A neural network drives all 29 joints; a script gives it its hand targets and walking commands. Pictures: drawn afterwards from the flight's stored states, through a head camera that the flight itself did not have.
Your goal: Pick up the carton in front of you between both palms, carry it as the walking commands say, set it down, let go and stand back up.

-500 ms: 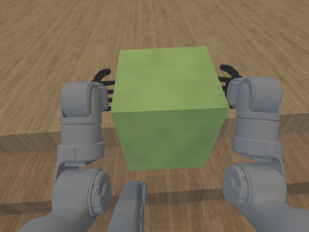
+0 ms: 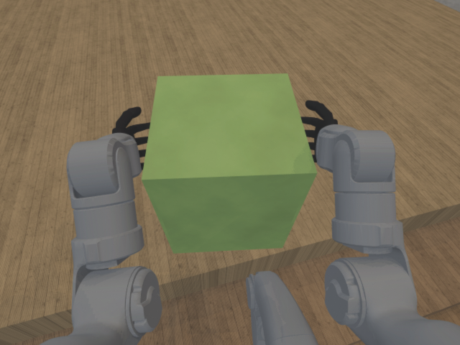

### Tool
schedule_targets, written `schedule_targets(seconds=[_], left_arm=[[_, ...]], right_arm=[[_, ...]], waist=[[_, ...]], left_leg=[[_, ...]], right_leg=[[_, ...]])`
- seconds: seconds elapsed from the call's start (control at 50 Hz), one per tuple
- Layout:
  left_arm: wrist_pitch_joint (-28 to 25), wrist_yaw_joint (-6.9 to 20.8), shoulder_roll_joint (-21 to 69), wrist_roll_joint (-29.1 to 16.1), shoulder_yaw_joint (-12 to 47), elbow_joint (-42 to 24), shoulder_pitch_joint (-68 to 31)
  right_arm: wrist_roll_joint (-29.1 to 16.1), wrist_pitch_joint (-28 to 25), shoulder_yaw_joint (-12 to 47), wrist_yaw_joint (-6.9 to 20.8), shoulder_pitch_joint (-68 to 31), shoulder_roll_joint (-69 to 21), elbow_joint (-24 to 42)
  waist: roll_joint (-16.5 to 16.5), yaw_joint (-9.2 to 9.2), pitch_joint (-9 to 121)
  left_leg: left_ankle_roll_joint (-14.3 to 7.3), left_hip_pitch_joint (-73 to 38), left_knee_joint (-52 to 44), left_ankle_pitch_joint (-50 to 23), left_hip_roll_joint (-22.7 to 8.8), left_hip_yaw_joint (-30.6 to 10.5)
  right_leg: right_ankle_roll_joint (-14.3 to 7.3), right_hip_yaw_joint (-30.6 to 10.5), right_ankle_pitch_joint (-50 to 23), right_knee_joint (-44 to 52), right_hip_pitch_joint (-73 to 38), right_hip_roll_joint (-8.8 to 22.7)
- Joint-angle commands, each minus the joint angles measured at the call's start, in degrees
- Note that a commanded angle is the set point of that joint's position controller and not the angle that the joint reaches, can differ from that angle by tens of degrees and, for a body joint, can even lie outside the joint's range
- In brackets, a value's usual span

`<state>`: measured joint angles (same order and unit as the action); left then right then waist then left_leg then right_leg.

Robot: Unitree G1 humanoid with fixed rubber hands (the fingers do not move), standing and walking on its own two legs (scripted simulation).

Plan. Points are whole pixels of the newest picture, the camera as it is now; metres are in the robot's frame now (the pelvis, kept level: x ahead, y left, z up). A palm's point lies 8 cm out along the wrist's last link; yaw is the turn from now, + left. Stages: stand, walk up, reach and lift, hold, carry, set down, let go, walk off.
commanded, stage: carry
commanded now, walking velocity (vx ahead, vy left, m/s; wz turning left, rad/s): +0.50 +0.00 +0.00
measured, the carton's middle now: (226, 170) +0.40 -0.03 +0.10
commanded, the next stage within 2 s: none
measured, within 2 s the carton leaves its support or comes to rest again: neither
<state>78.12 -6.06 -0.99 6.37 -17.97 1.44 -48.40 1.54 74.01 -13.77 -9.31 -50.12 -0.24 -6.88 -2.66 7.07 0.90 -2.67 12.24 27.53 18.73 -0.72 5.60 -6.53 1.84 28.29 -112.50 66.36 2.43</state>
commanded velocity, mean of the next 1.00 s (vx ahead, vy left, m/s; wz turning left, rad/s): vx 0.50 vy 0.00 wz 0.00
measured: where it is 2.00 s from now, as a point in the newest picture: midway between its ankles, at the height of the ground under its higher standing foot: (186, 133)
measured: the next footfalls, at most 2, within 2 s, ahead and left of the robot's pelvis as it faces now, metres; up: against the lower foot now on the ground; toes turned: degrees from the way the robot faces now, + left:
right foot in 0.18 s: +0.36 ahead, -0.14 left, +0.16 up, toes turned -6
left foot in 0.76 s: +0.68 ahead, +0.12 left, +0.32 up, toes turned +7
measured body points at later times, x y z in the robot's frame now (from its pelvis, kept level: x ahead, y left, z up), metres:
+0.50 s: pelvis +0.29 -0.05 +0.15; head +0.31 -0.06 +0.60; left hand +0.67 +0.13 +0.34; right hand +0.70 -0.17 +0.34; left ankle +0.33 +0.06 -0.30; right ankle +0.32 -0.13 -0.58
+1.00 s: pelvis +0.58 +0.04 +0.28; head +0.63 +0.04 +0.73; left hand +0.98 +0.17 +0.40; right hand +0.96 -0.13 +0.41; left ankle +0.64 +0.11 -0.42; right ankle +0.58 -0.08 -0.29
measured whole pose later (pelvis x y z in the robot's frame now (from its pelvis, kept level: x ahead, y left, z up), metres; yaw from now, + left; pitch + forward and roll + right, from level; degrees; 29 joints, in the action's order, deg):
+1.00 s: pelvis +0.58 +0.04 +0.28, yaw -1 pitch +3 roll +1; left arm 77.2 -5.5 0.3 6.1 -18.6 2.9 -44.5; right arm 0.8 74.0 -11.9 -9.7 -46.7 -0.1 -8.3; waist -0.8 5.4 -3.5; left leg -5.9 29.6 44.2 17.7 0.3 9.6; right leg -5.2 -1.2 21.2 -89.2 45.3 0.4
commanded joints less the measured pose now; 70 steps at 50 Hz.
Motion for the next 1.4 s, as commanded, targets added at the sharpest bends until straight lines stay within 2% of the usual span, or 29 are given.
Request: schedule_targets(seconds=[0.0, 0.06, 0.1, 0.12, 0.14, 0.16, 0.18, 0.2, 0.24, 0.3, 0.38, 0.44, 0.5, 0.54, 0.64, 0.72, 0.74, 0.76, 0.78, 0.8, 0.82, 0.86, 0.96, 1.22, 1.3, 1.32, 1.34, 1.36, 1.38], left_arm=[[-0.73, 7.97, 53.91, -21.36, 35.73, 0.55, -42.61], [0.57, 7.59, 54.04, -23.45, 35.68, 3.27, -44.91], [1.2, 7.68, 56.8, -25.69, 35.69, 4.99, -46.39], [1.18, 7.81, 58.2, -27.15, 35.71, 5.3, -45.6], [0.84, 8.17, 59.76, -28.74, 35.77, 4.1, -47.08], [0.54, 8.9, 61.45, -30.41, 36.25, 3.35, -48.11], [-0.35, 9.83, 63.67, -31.8, 37.54, 4.08, -50.55], [-1.21, 10.82, 66.51, -33.97, 37.8, 3.82, -50.55], [-2.85, 12.56, 69.81, -37.0, 37.98, -1.64, -57.21], [-3.56, 13.3, 71.98, -38.77, 38.66, -5.66, -61.33], [-2.38, 12.43, 68.64, -35.62, 36.75, -4.27, -55.15], [-0.8, 12.3, 64.13, -31.93, 34.78, 0.14, -48.76], [0.16, 12.94, 60.58, -29.74, 32.9, 3.7, -47.99], [0.5, 13.82, 59.75, -29.62, 31.58, 4.37, -49.87], [1.01, 14.23, 57.35, -27.1, 25.2, 12.58, -45.21], [-0.57, 13.85, 57.49, -22.61, 22.05, 15.6, -42.43], [-1.1, 13.74, 57.65, -22.21, 22.69, 14.3, -43.47], [-1.94, 13.62, 59.12, -22.46, 23.49, 11.74, -45.06], [-2.68, 13.26, 59.15, -21.56, 23.88, 9.62, -44.95], [-3.27, 12.09, 58.75, -20.71, 23.77, 8.11, -44.85], [-3.59, 11.28, 58.34, -20.05, 24.46, 5.31, -45.58], [-3.8, 10.1, 59.23, -20.66, 27.0, 0.08, -46.94], [-3.86, 9.11, 59.71, -22.57, 34.45, -4.32, -41.05], [-0.43, 11.12, 58.1, -27.0, 36.35, 5.7, -42.15], [-0.16, 11.87, 58.64, -26.87, 31.15, 12.53, -41.84], [-0.38, 12.08, 58.85, -26.68, 29.73, 14.0, -41.19], [-0.64, 11.96, 57.01, -25.83, 28.01, 14.54, -41.76], [-1.15, 11.88, 57.47, -25.62, 27.64, 15.81, -41.58], [-1.5, 12.08, 59.24, -26.12, 27.36, 14.32, -41.48]], right_arm=[[-26.18, 2.62, 31.16, 16.86, -42.49, -58.09, 5.66], [-25.0, 4.34, 28.53, 16.85, -43.76, -55.1, 3.55], [-22.23, 5.54, 25.83, 16.25, -41.6, -52.65, 1.73], [-21.44, 5.91, 25.28, 16.13, -41.9, -52.3, 1.53], [-20.43, 5.93, 24.59, 15.99, -42.85, -52.21, 1.07], [-18.74, 5.64, 23.8, 15.74, -41.36, -51.68, -0.68], [-16.27, 5.01, 22.38, 15.45, -38.73, -53.17, -2.85], [-14.2, 4.44, 20.36, 15.05, -36.61, -51.35, -4.23], [-12.69, 3.57, 19.77, 14.56, -39.38, -52.87, -1.17], [-13.45, 2.92, 21.29, 13.43, -44.24, -53.16, 3.48], [-14.9, 3.2, 24.85, 12.7, -41.34, -53.01, 4.86], [-16.06, 4.48, 27.07, 12.79, -40.19, -53.63, 1.86], [-16.72, 5.25, 27.98, 12.9, -40.47, -53.79, -2.26], [-17.09, 5.37, 27.18, 12.66, -42.18, -54.45, -3.48], [-21.06, 5.56, 27.06, 11.69, -44.58, -59.75, -7.82], [-22.8, 3.51, 25.83, 12.75, -43.75, -65.26, -10.97], [-23.85, 2.64, 26.23, 13.28, -45.91, -67.17, -8.94], [-24.86, 1.68, 27.27, 13.69, -46.95, -67.65, -6.02], [-26.44, 0.54, 28.58, 14.21, -48.98, -68.59, -3.46], [-28.74, 0.41, 29.34, 14.93, -49.55, -69.78, -0.51], [-30.55, -0.45, 31.59, 15.48, -52.9, -71.37, 2.9], [-32.08, -1.52, 33.64, 16.04, -55.25, -72.13, 9.21], [-29.0, -1.05, 34.44, 15.41, -43.36, -68.37, 10.56], [-21.05, 3.18, 29.21, 15.59, -36.42, -53.97, -0.39], [-20.75, 3.58, 26.6, 15.3, -38.81, -54.6, -4.08], [-20.62, 3.61, 25.96, 15.23, -39.87, -54.59, -5.0], [-20.89, 3.75, 25.29, 15.29, -40.63, -56.33, -6.21], [-20.42, 3.51, 24.71, 15.16, -42.41, -57.08, -6.05], [-20.72, 3.2, 25.18, 14.96, -43.14, -58.94, -6.09]], waist=[[6.8, -1.68, 15.81], [9.31, -5.22, 13.9], [19.6, -10.37, 24.62], [22.74, -15.81, 31.02], [19.98, -20.08, 34.17], [15.3, -21.29, 36.76], [-6.81, -14.2, 40.26], [-11.36, -12.95, 48.73], [-2.09, -11.86, 40.17], [1.91, -10.33, 30.84], [3.88, -11.54, 29.96], [-1.41, -15.32, 28.48], [1.32, -14.58, 21.47], [0.5, -11.96, 16.28], [-11.34, -8.57, 15.79], [-18.49, -1.44, 28.13], [-17.01, 1.96, 33.26], [-2.85, 3.31, 37.69], [20.01, 0.97, 39.76], [15.43, -1.85, 41.86], [8.63, -2.45, 39.32], [6.58, -4.08, 32.65], [3.36, -2.81, 31.68], [11.44, -3.45, 19.48], [10.82, -8.19, 23.04], [7.26, -9.88, 26.96], [-4.34, -8.72, 33.01], [-15.41, -10.41, 31.66], [-12.58, -9.44, 30.6]], left_leg=[[-9.65, -27.36, -13.57, -9.2, -15.07, -18.09], [-9.47, -1.79, -28.8, -21.03, -8.25, -2.25], [-8.41, -1.33, -15.77, -81.12, -8.61, 4.35], [-6.92, -6.82, -4.25, -99.53, -10.02, 5.4], [-4.55, -11.73, 11.75, -100.37, -8.99, 6.86], [-2.55, -7.65, 28.15, -81.75, -6.74, 3.71], [2.55, 13.38, 52.33, -13.02, 4.05, -1.43], [0.7, 16.54, 75.41, -8.18, 8.21, -14.15], [-2.11, 28.36, 82.78, -8.93, 4.51, -14.66], [-4.58, 36.86, 80.16, -8.26, 0.53, -12.63], [-4.39, 44.5, 73.52, -2.37, -1.78, -7.09], [-5.82, 67.14, 95.49, 7.26, -2.22, -5.98], [-6.08, 82.12, 103.48, 11.82, -4.54, -8.1], [-4.26, 73.67, 89.52, 6.27, -5.51, -1.01], [-5.1, 47.39, 59.07, 1.39, -5.01, 7.03], [-6.86, 23.35, 34.31, 4.57, 5.85, 12.27], [-7.11, 10.41, 23.8, 4.27, 7.36, 5.6], [-12.06, -4.56, 9.54, 16.26, -3.97, -24.61], [-19.06, -10.14, -6.48, 2.99, -13.13, -54.34], [-18.86, -13.31, -2.69, -0.34, -14.25, -50.62], [-16.08, -11.88, 3.18, -4.58, -13.13, -44.42], [-11.27, -8.83, 5.37, -5.39, -12.37, -34.31], [-11.71, -15.75, 2.96, -16.36, -14.07, -24.11], [-6.47, -16.43, -7.23, -32.98, -8.6, -5.17], [-0.22, -14.11, 8.72, -50.33, -7.82, 0.51], [1.13, -6.41, 18.79, -37.57, -6.88, 1.33], [2.7, 8.69, 32.81, -18.51, -2.6, 0.67], [3.62, 24.49, 43.86, 8.36, 5.36, -1.84], [1.99, 29.27, 48.24, 9.27, 2.09, -6.63]], right_leg=[[0.12, 0.07, 3.94, 2.01, 22.72, 3.94], [0.23, 11.91, -4.44, 31.83, -11.79, 2.4], [-2.75, 15.52, -16.77, 40.08, -36.6, -4.45], [-2.84, 17.14, -17.44, 43.3, -43.16, -6.91], [-1.23, 17.23, -17.86, 57.89, -49.01, -9.61], [0.04, 7.64, -20.89, 73.55, -60.4, -9.49], [-7.39, -30.05, -42.81, 84.11, -73.87, 11.68], [-14.85, -46.08, -43.18, 86.76, -74.58, 15.6], [-13.29, -38.62, -21.44, 83.26, -68.7, 11.99], [-8.42, -29.03, -7.37, 86.34, -63.76, 11.25], [-9.85, -21.2, -19.56, 88.92, -69.05, 13.51], [-12.75, -24.17, -19.92, 91.29, -81.52, 17.51], [-9.1, -22.22, -14.96, 92.47, -84.56, 17.66], [-4.88, -13.64, -3.44, 98.2, -71.39, 11.47], [-5.67, 3.18, -39.56, 108.99, -62.39, 7.75], [-0.93, 8.87, -109.68, 82.88, -74.67, 11.48], [0.42, 8.52, -105.24, 68.27, -70.67, 10.6], [4.08, 4.62, -78.99, 46.34, -51.94, 4.04], [6.8, -3.34, -19.06, 22.71, -37.35, -7.92], [4.69, -15.49, -15.82, 8.05, -31.6, -8.39], [2.76, -14.56, -16.34, 4.8, -27.39, -6.47], [0.3, -11.39, -14.68, 9.07, -20.34, -2.5], [1.3, -4.1, -3.88, 27.95, -14.4, 0.72], [3.73, 6.16, -28.43, 75.51, -25.51, -0.66], [2.71, 10.39, -28.98, 89.03, -50.14, -5.05], [2.63, 4.78, -26.75, 88.08, -62.4, -0.13], [-3.18, -18.68, -31.49, 84.56, -76.9, 15.05], [-8.69, -34.23, -30.8, 91.98, -82.62, 19.38], [-8.34, -31.39, -26.25, 92.83, -81.54, 18.87]])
